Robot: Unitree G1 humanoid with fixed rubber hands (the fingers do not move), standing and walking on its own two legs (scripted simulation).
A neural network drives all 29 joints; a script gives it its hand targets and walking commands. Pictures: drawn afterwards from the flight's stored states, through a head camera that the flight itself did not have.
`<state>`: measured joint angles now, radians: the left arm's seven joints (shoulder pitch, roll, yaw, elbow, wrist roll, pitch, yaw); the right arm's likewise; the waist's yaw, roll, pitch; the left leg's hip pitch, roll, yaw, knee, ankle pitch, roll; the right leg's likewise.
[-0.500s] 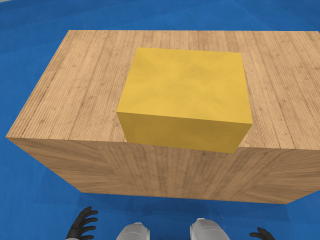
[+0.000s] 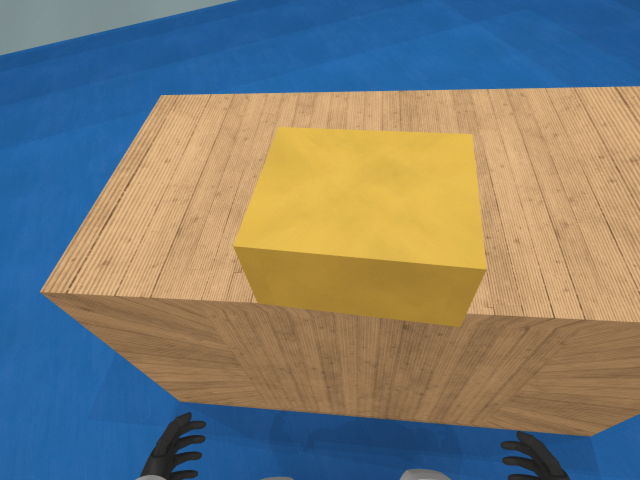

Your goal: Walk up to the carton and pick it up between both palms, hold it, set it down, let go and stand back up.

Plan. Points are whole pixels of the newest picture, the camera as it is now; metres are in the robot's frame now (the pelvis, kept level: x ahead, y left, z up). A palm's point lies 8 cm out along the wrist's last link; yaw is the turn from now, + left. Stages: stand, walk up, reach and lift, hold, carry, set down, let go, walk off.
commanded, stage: walk up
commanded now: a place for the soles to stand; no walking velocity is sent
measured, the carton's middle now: (363, 220) +0.48 -0.04 -0.01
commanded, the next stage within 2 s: none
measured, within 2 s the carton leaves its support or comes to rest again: neither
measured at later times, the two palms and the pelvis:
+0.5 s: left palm out of the picture +0.09 +0.24 -0.11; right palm out of the picture +0.06 -0.25 -0.11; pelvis +0.00 +0.00 +0.00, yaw +1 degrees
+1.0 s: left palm out of the picture +0.10 +0.25 -0.12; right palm out of the picture +0.11 -0.24 -0.11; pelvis +0.04 +0.01 +0.00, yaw -3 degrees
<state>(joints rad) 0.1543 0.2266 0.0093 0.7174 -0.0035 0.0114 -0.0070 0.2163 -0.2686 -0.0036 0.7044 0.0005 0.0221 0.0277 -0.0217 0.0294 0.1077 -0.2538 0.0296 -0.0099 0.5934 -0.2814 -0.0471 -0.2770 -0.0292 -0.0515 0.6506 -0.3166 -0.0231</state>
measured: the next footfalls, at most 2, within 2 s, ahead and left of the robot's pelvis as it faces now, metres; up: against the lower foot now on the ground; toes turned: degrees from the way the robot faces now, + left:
none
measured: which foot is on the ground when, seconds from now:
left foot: down 0.00-1.00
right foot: down 0.00-1.00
